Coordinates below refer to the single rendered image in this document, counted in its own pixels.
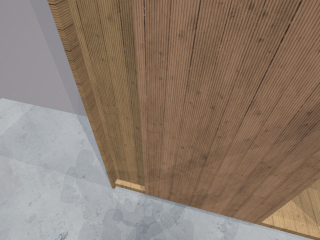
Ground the wardrobe door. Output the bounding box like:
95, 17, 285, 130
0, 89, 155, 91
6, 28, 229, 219
67, 0, 145, 186
132, 0, 320, 225

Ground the left robot hand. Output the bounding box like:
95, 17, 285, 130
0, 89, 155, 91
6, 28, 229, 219
48, 229, 68, 240

